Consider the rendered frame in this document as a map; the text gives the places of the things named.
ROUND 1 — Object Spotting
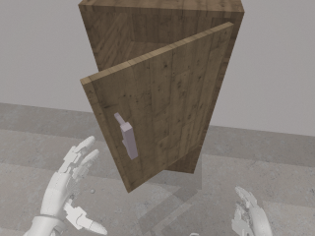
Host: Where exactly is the handle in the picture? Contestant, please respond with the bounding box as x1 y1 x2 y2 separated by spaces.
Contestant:
114 112 139 159

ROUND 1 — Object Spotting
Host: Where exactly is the robot right hand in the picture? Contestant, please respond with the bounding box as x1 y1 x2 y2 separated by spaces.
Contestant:
231 186 273 236

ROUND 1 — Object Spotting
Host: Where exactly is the cupboard door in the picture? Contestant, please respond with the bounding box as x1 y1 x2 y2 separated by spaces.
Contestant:
80 22 234 194

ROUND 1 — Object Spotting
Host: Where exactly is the robot left hand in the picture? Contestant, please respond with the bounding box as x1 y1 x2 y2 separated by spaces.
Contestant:
40 136 108 236

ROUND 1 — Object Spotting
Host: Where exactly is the robot left forearm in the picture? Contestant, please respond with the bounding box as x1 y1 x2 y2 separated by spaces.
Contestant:
23 214 66 236

